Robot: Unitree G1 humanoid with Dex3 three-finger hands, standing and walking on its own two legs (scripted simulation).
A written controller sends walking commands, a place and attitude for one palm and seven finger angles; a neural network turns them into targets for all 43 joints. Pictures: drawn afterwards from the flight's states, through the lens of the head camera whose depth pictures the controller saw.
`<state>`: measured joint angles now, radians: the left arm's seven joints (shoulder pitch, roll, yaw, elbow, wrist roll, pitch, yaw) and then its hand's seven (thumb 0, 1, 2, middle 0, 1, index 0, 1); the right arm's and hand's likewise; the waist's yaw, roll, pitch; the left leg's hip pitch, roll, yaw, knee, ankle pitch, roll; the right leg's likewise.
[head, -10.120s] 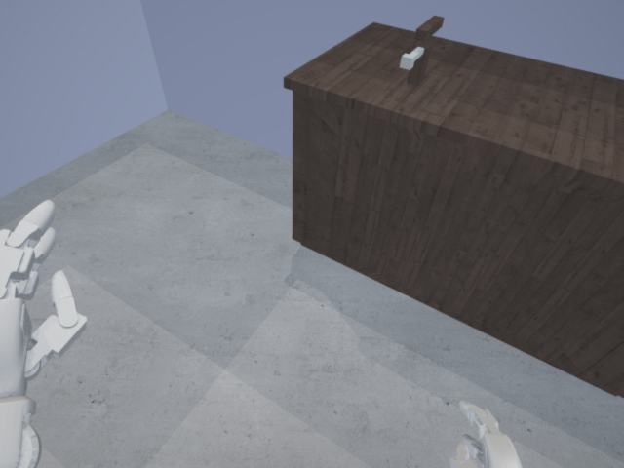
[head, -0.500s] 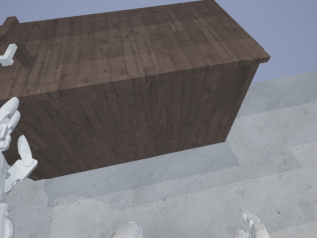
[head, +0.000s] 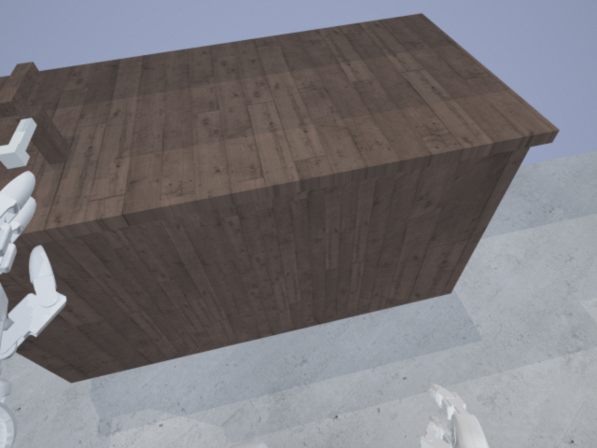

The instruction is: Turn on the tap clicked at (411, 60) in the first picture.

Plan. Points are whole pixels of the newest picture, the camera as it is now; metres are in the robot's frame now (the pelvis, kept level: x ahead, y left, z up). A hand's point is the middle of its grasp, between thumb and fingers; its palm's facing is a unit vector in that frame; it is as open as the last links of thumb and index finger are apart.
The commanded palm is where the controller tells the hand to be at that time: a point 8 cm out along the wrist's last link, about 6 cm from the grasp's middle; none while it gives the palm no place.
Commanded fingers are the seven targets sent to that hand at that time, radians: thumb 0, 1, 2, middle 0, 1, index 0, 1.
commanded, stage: take the last steps up to it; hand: left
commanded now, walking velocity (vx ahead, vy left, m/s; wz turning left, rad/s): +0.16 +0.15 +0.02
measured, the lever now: (13, 155) +0.49 +0.49 +0.13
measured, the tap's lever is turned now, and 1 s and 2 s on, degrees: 0 0 0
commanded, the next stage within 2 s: come to a stop and stand still in 0.10 s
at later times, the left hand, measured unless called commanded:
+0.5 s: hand (17, 244) +0.27 +0.30 +0.20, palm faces +0.35 -0.85 -0.40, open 7.4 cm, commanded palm +0.21 +0.34 +0.19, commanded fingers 0.00 0.90 0.90 -0.20 -0.30 -0.20 -0.30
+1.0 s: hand (20, 299) +0.21 +0.27 +0.19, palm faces +0.37 -0.85 -0.38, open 7.4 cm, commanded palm +0.17 +0.31 +0.19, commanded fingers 0.00 0.90 0.90 -0.20 -0.30 -0.20 -0.30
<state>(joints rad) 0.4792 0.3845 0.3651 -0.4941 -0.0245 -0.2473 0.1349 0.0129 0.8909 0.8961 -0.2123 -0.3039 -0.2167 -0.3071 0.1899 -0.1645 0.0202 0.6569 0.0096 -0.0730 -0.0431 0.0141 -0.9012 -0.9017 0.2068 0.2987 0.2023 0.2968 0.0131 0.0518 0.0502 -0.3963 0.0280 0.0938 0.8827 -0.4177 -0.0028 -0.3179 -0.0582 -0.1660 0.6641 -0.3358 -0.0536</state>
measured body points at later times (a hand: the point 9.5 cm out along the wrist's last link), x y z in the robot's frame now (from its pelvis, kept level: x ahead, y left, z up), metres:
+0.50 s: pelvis +0.04 +0.07 +0.01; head +0.08 +0.09 +0.46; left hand +0.24 +0.34 +0.22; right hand +0.22 -0.13 -0.06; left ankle +0.10 +0.19 -0.72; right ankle +0.04 -0.03 -0.69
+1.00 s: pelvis +0.00 +0.04 +0.01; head +0.00 +0.05 +0.46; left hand +0.19 +0.32 +0.21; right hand +0.14 -0.22 -0.07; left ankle +0.00 +0.16 -0.72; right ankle +0.04 -0.03 -0.72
